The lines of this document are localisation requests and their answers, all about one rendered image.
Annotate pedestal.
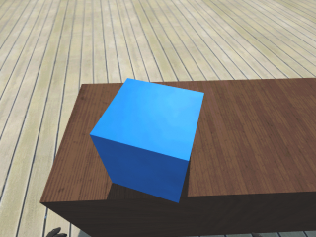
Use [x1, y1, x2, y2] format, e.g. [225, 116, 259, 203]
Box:
[39, 77, 316, 237]

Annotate carton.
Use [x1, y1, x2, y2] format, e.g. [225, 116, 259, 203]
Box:
[90, 78, 204, 203]

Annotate left robot hand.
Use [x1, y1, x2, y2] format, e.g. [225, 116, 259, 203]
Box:
[46, 227, 67, 237]

